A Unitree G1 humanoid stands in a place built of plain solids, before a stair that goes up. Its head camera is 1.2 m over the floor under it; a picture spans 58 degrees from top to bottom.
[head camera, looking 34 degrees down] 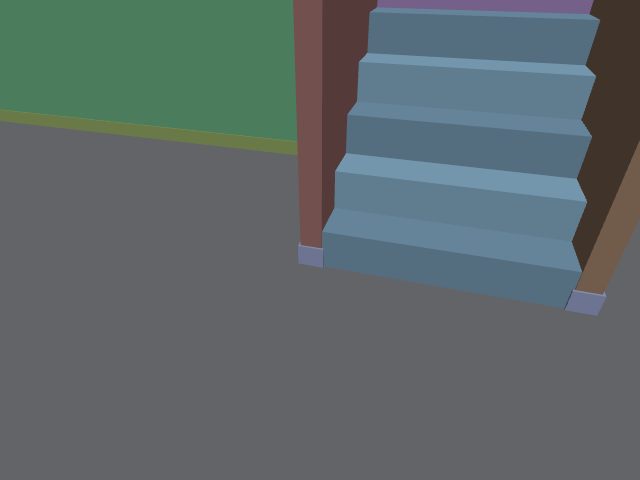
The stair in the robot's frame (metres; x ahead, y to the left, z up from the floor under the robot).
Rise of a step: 0.19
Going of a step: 0.21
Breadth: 1.02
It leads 16 degrees to the right of straight ahead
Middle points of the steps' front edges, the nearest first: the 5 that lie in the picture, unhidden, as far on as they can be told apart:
1.42 -0.50 0.19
1.63 -0.56 0.38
1.84 -0.62 0.56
2.04 -0.67 0.75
2.25 -0.73 0.94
